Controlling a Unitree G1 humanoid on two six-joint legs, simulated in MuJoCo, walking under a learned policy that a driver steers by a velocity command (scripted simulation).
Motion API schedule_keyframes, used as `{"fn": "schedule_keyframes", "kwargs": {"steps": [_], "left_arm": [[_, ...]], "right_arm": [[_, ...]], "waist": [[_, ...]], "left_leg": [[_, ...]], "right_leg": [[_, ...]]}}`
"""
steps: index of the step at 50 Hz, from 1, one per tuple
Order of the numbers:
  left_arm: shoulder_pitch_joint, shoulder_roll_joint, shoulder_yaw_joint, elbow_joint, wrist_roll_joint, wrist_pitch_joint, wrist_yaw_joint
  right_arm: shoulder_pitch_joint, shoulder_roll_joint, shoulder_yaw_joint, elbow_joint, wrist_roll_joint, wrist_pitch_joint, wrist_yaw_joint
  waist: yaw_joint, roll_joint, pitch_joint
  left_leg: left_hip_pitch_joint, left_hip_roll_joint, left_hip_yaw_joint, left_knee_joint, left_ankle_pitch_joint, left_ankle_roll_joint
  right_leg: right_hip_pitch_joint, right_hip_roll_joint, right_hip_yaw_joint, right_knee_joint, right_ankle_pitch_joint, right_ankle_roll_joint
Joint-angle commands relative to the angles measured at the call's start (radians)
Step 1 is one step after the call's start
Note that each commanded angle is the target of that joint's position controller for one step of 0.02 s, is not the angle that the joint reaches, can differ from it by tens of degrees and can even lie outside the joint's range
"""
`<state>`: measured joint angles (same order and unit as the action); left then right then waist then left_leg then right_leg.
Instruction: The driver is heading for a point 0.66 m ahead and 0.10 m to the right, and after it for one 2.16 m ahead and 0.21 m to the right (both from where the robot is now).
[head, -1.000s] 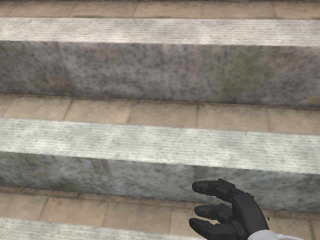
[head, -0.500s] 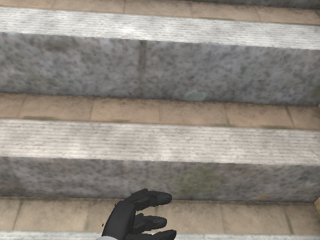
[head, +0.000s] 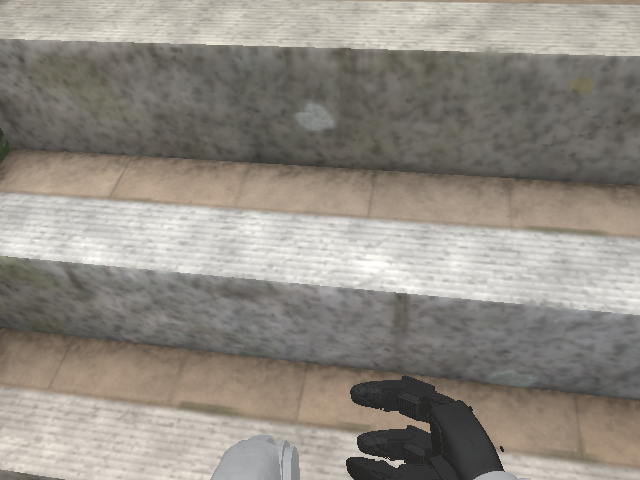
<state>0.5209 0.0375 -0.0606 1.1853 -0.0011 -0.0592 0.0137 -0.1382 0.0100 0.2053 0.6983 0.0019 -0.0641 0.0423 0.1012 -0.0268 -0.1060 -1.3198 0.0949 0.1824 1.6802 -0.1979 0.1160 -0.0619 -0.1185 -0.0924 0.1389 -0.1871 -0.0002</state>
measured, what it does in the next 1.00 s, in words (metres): climbs: left foot 0.21 m higher, then right foot 0.21 m higher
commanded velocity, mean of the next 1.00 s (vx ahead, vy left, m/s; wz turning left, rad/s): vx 0.47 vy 0.00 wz -0.03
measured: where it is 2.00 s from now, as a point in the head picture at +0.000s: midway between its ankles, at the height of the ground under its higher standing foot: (423, 259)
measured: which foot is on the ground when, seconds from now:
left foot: up 0.00-0.00, down 0.02-0.60, up 0.62-1.00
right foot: down 0.00-0.08, up 0.10-0.56, down 0.58-1.00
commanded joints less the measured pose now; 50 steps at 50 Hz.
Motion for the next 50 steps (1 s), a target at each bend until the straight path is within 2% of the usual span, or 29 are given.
{"fn": "schedule_keyframes", "kwargs": {"steps": [1, 2, 3, 4, 5, 6, 7, 8, 9, 11, 13, 15, 19, 22, 25, 26, 27, 28, 29, 30, 31, 32, 33, 35, 37, 41, 46, 48, 50], "left_arm": [[0.142, 0.280, 0.039, 0.054, 0.015, -0.023, 0.003], [0.052, 0.358, 0.066, 0.025, 0.016, -0.034, 0.003], [-0.013, 0.346, 0.074, -0.028, 0.038, -0.064, -0.008], [-0.067, 0.232, 0.065, -0.050, 0.017, -0.085, -0.050], [-0.195, 0.135, 0.060, -0.083, 0.015, -0.084, -0.083], [-0.349, 0.021, 0.045, -0.211, 0.014, -0.081, -0.118], [-0.465, -0.033, 0.015, -0.335, 0.005, -0.072, -0.122], [-0.480, -0.010, 0.012, -0.400, 0.018, -0.062, -0.104], [-0.425, -0.003, -0.001, -0.419, 0.025, -0.057, -0.090], [-0.285, -0.032, -0.036, -0.389, 0.007, -0.046, -0.068], [-0.343, -0.037, -0.054, -0.388, -0.020, -0.026, -0.054], [-0.330, -0.029, -0.064, -0.397, -0.020, -0.012, -0.031], [-0.644, -0.003, -0.092, -0.481, -0.014, -0.023, -0.008], [-0.824, -0.019, -0.123, -0.551, -0.023, -0.032, -0.014], [-0.873, -0.051, -0.127, -0.560, -0.004, -0.013, -0.054], [-0.935, -0.035, -0.133, -0.594, -0.010, -0.024, -0.071], [-0.944, -0.003, -0.114, -0.624, -0.001, -0.041, -0.082], [-0.825, 0.037, -0.086, -0.577, 0.018, -0.035, -0.078], [-0.595, 0.124, -0.042, -0.528, 0.034, -0.028, -0.074], [-0.371, 0.211, -0.003, -0.469, 0.051, -0.025, -0.081], [-0.192, 0.314, 0.039, -0.394, 0.069, 0.005, -0.065], [-0.059, 0.367, 0.075, -0.299, 0.065, 0.055, -0.027], [-0.092, 0.329, 0.075, -0.257, 0.076, 0.076, -0.004], [-0.266, 0.076, 0.002, -0.179, 0.058, 0.053, -0.024], [-0.275, -0.060, -0.028, -0.070, 0.061, 0.013, -0.056], [-0.370, 0.028, -0.014, -0.069, 0.078, 0.002, -0.087], [-0.125, 0.070, -0.022, -0.020, 0.051, 0.008, -0.065], [0.001, 0.097, -0.008, -0.021, 0.028, 0.024, -0.033], [0.060, 0.109, 0.008, -0.042, 0.035, 0.032, 0.010]], "right_arm": [[0.026, -0.172, -0.103, -0.093, -0.012, -0.022, 0.009], [0.217, -0.264, -0.144, -0.042, -0.023, -0.015, 0.011], [0.452, -0.371, -0.190, 0.029, -0.065, -0.003, 0.015], [0.619, -0.433, -0.228, 0.128, -0.079, 0.047, -0.019], [0.630, -0.424, -0.239, 0.193, -0.080, 0.074, -0.041], [0.504, -0.279, -0.188, 0.232, -0.060, 0.073, -0.037], [0.386, -0.144, -0.151, 0.272, -0.056, 0.059, -0.026], [0.352, -0.090, -0.145, 0.339, -0.040, 0.043, -0.012], [0.330, -0.033, -0.133, 0.392, -0.048, 0.024, 0.009], [0.302, -0.030, -0.134, 0.405, -0.073, 0.019, 0.020], [0.333, -0.073, -0.130, 0.419, -0.109, 0.009, 0.019], [0.337, -0.107, -0.120, 0.430, -0.082, 0.010, 0.026], [0.579, -0.150, -0.121, 0.472, -0.029, 0.002, 0.008], [0.730, -0.236, -0.156, 0.491, -0.021, 0.003, -0.057], [0.808, -0.206, -0.168, 0.518, -0.027, 0.044, -0.089], [0.773, -0.205, -0.165, 0.515, -0.011, 0.048, -0.091], [0.759, -0.215, -0.161, 0.531, -0.001, 0.023, -0.076], [0.822, -0.247, -0.162, 0.549, -0.010, 0.010, -0.075], [0.767, -0.334, -0.179, 0.540, -0.017, -0.006, -0.072], [0.656, -0.384, -0.200, 0.491, -0.027, -0.028, -0.067], [0.583, -0.365, -0.211, 0.441, -0.027, -0.055, -0.039], [0.495, -0.257, -0.199, 0.412, -0.021, -0.072, 0.007], [0.364, -0.179, -0.199, 0.373, -0.026, -0.068, 0.041], [0.153, -0.029, -0.152, 0.134, -0.015, -0.065, 0.064], [0.265, -0.030, -0.127, 0.088, -0.028, -0.062, 0.050], [0.337, -0.048, -0.096, 0.090, -0.003, -0.030, -0.002], [0.182, -0.038, -0.060, 0.061, -0.006, -0.028, -0.030], [-0.012, -0.023, -0.037, -0.017, -0.010, -0.041, -0.037], [-0.105, -0.049, -0.040, -0.064, -0.014, -0.050, -0.035]], "waist": [[-0.223, -0.335, -0.209], [-0.319, -0.369, -0.285], [-0.365, -0.123, -0.421], [-0.367, 0.177, -0.472], [-0.349, 0.233, -0.414], [-0.250, 0.192, -0.214], [-0.155, 0.163, 0.004], [-0.073, 0.047, 0.121], [-0.006, -0.021, 0.121], [0.056, 0.016, 0.123], [0.046, 0.081, 0.122], [0.072, 0.079, 0.157], [-0.106, 0.079, 0.136], [-0.176, 0.135, 0.072], [-0.172, 0.115, 0.011], [-0.145, 0.128, 0.024], [-0.115, 0.197, -0.057], [-0.092, 0.294, -0.155], [0.029, 0.412, -0.246], [0.125, 0.352, -0.358], [0.143, 0.092, -0.432], [0.155, -0.174, -0.409], [0.129, -0.180, -0.323], [-0.055, -0.053, 0.080], [-0.193, 0.095, 0.140], [-0.288, 0.029, 0.141], [-0.159, 0.005, 0.106], [-0.073, -0.055, 0.092], [-0.038, -0.084, 0.049]], "left_leg": [[0.692, -0.153, 0.048, -0.358, -0.341, 0.069], [0.820, -0.121, -0.109, -0.489, -0.400, 0.085], [1.175, 0.054, -0.487, -0.609, -0.158, 0.170], [1.389, 0.184, -0.975, -1.130, -0.422, 0.266], [1.309, 0.288, -1.336, -1.446, -0.694, 0.284], [1.089, 0.285, -1.254, -1.405, -0.757, 0.171], [0.868, 0.263, -1.001, -1.332, -0.718, 0.122], [0.762, 0.222, -0.774, -1.276, -0.579, 0.056], [0.748, 0.155, -0.575, -1.240, -0.425, -0.016], [0.772, 0.105, -0.289, -1.236, -0.100, -0.093], [0.743, 0.119, -0.204, -1.315, 0.008, -0.078], [0.694, 0.087, -0.129, -1.335, 0.026, -0.100], [0.785, 0.095, -0.162, -1.464, 0.000, -0.059], [1.068, 0.167, -0.261, -1.639, 0.059, -0.015], [1.382, 0.189, -0.225, -1.589, 0.241, 0.021], [1.289, 0.165, -0.130, -1.619, 0.544, 0.011], [1.166, 0.142, -0.078, -1.580, 1.234, 0.039], [1.281, 0.177, -0.096, -1.453, 1.763, 0.088], [1.445, 0.216, -0.110, -1.293, 2.060, 0.129], [1.364, 0.214, -0.134, -1.087, 2.153, 0.153], [1.093, 0.134, -0.155, -0.847, 1.840, 0.149], [0.772, -0.034, -0.217, -0.525, 0.787, 0.130], [0.528, -0.185, -0.403, 0.145, 0.239, 0.070], [0.192, -0.178, -0.487, 0.597, 0.135, 0.114], [0.091, -0.161, -0.487, 0.628, 0.192, 0.160], [0.076, -0.144, -0.406, 0.498, 0.327, 0.096], [-0.147, -0.120, -0.289, 0.585, 0.384, 0.018], [-0.234, -0.040, -0.134, 0.443, 0.264, -0.043], [-0.257, 0.023, -0.098, 0.346, 0.199, -0.097]], "right_leg": [[0.106, -0.165, 0.031, 0.168, 1.921, -0.228], [0.175, -0.178, 0.047, 0.347, 1.991, -0.234], [-0.101, -0.144, 0.085, 0.633, 1.851, -0.232], [-0.428, 0.030, 0.132, 0.952, 1.029, -0.222], [-0.663, 0.201, 0.283, 1.593, 0.229, -0.164], [-0.886, 0.192, 0.433, 1.987, 0.159, -0.184], [-1.023, 0.179, 0.395, 2.122, 0.109, -0.208], [-1.088, 0.168, 0.365, 2.179, 0.115, -0.228], [-1.125, 0.159, 0.376, 2.169, 0.191, -0.250], [-1.195, 0.147, 0.378, 2.116, 0.280, -0.258], [-1.280, 0.177, 0.300, 2.318, 0.315, -0.216], [-1.347, 0.166, 0.282, 2.293, 0.348, -0.182], [-1.403, 0.155, 0.109, 2.068, 0.341, -0.117], [-1.458, 0.076, -0.030, 1.858, 0.167, -0.079], [-1.451, 0.000, -0.047, 1.780, 0.020, -0.087], [-1.223, 0.024, -0.092, 1.506, -0.070, -0.125], [-0.828, 0.117, -0.196, 1.289, -0.166, -0.170], [-0.678, 0.183, -0.189, 1.279, -0.348, -0.180], [-0.598, 0.185, -0.092, 1.181, -0.426, -0.188], [-0.348, 0.116, 0.106, 1.095, -0.371, -0.215], [-0.093, -0.029, 0.493, 0.803, -0.374, -0.292], [0.086, -0.164, 0.949, 0.287, -0.598, -0.379], [-0.032, -0.234, 1.273, 0.066, -0.795, -0.389], [-0.399, -0.207, 0.876, 0.227, -0.648, -0.258], [-0.451, -0.090, 0.488, 0.316, -0.323, -0.125], [-0.576, -0.028, 0.078, 0.231, 0.014, -0.050], [-0.357, -0.031, 0.128, 0.220, 0.182, -0.087], [-0.219, -0.055, 0.231, 0.151, 0.188, -0.103], [-0.073, -0.087, 0.303, 0.144, 0.271, -0.130]]}}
